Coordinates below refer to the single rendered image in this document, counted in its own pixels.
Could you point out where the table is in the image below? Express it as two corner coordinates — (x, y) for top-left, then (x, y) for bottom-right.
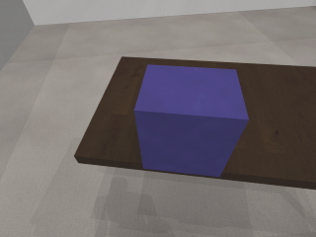
(74, 56), (316, 190)

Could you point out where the carton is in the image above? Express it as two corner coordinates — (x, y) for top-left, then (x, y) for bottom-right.
(134, 64), (249, 177)

